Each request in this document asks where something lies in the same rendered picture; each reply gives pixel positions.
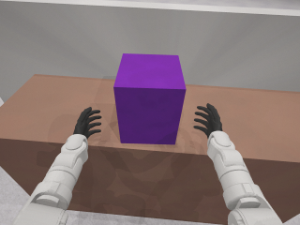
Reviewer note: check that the right robot forearm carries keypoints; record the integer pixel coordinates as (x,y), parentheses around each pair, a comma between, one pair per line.
(239,190)

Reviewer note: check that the robot right upper arm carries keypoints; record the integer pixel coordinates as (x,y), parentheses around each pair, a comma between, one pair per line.
(253,216)

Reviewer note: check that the robot right hand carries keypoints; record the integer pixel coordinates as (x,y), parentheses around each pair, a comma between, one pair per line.
(213,120)

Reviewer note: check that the robot left hand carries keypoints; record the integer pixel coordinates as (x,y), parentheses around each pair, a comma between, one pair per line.
(82,127)

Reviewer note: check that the carton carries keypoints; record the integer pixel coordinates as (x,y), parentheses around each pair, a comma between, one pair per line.
(149,92)

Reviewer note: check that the robot left upper arm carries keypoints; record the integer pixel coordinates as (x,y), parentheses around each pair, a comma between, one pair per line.
(39,214)

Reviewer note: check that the left robot forearm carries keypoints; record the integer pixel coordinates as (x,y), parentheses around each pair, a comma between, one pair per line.
(56,188)

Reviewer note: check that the pedestal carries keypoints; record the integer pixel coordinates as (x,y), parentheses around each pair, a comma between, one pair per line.
(165,181)

